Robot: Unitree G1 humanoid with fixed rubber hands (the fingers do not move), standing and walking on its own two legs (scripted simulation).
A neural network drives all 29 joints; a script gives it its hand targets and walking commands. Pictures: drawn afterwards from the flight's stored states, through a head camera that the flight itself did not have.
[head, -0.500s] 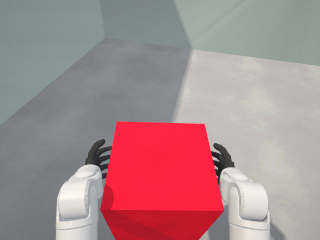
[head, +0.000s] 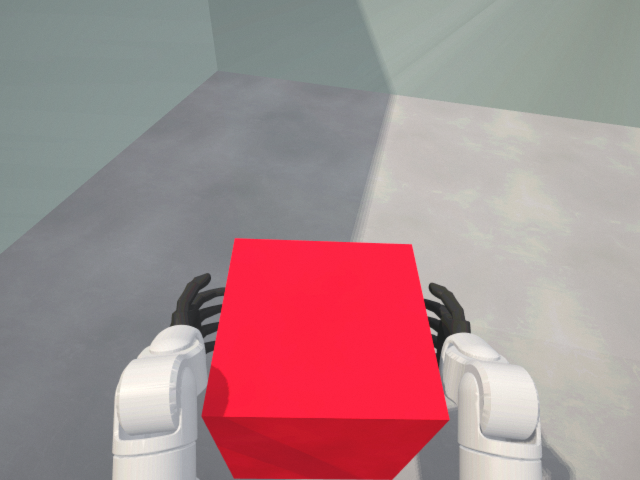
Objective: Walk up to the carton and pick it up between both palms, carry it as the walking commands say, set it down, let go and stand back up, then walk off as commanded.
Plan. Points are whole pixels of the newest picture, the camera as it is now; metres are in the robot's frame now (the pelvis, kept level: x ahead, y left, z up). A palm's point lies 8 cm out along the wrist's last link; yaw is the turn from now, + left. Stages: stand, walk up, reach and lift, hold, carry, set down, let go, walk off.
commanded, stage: carry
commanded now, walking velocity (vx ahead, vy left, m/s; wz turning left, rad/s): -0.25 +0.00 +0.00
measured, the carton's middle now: (318, 367) +0.27 +0.00 +0.03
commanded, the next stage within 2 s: none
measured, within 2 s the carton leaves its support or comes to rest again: neither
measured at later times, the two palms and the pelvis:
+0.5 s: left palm (168, 412) +0.20 +0.16 +0.07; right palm (452, 412) +0.20 -0.14 +0.07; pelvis -0.07 +0.00 -0.02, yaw +0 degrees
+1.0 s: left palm out of the picture +0.10 +0.17 +0.08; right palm out of the picture +0.09 -0.13 +0.09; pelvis -0.17 +0.01 +0.00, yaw +1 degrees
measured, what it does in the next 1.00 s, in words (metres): walks backwards: left foot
